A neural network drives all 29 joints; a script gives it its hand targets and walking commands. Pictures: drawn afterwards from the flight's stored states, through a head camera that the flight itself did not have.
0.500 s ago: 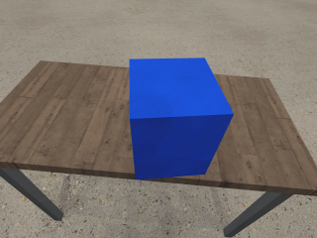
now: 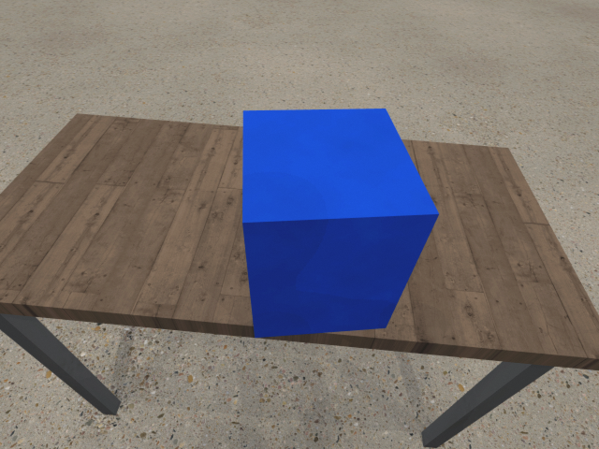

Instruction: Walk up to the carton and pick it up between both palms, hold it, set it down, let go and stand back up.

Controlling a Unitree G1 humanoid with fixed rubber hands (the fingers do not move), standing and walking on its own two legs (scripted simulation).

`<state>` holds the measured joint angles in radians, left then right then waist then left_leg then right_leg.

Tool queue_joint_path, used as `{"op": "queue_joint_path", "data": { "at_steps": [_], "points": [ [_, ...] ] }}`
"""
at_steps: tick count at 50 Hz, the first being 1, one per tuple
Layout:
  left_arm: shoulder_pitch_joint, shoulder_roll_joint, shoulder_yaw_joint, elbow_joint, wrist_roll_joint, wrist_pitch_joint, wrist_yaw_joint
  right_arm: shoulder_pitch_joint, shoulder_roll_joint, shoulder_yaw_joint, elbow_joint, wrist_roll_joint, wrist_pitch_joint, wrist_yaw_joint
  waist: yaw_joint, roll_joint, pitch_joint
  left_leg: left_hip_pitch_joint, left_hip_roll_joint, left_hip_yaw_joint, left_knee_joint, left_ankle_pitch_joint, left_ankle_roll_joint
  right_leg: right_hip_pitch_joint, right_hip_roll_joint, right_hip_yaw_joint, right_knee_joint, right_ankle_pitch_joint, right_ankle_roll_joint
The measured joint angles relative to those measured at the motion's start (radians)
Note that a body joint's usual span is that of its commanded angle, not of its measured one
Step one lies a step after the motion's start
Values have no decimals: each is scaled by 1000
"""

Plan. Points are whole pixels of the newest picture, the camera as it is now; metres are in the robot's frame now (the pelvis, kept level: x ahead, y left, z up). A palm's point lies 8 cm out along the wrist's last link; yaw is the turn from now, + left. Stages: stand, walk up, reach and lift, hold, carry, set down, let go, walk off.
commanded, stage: stand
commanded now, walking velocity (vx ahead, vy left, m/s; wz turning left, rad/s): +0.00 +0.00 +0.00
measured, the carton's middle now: (318, 225) +0.41 -0.02 +0.09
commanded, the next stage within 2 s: none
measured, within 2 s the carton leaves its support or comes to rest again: neither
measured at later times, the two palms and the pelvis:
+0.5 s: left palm out of the picture -0.04 +0.20 -0.15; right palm out of the picture -0.03 -0.23 -0.14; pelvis -0.01 -0.01 +0.00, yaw +0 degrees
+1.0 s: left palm out of the picture -0.05 +0.19 -0.14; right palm out of the picture -0.04 -0.24 -0.14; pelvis -0.01 -0.03 +0.00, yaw +1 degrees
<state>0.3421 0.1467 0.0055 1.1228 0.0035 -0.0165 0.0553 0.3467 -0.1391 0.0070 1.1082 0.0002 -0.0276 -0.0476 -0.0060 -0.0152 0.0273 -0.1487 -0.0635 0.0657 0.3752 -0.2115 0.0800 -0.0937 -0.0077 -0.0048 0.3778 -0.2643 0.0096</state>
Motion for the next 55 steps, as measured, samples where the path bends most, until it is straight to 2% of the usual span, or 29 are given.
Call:
{"op": "queue_joint_path", "data": {
  "at_steps": [25,55],
  "points": [
    [-1,6,-46,6,-12,2,6,-6,-1,18,-5,8,9,-10,4,0,-8,-6,5,-11,-31,34,-22,-18,6,-11,-2,14,-14],
    [30,5,-16,-28,-2,-9,-3,-7,-12,11,14,1,8,3,2,13,-6,-42,35,-29,29,8,-40,-27,35,-29,8,10,-42]
  ]
}}
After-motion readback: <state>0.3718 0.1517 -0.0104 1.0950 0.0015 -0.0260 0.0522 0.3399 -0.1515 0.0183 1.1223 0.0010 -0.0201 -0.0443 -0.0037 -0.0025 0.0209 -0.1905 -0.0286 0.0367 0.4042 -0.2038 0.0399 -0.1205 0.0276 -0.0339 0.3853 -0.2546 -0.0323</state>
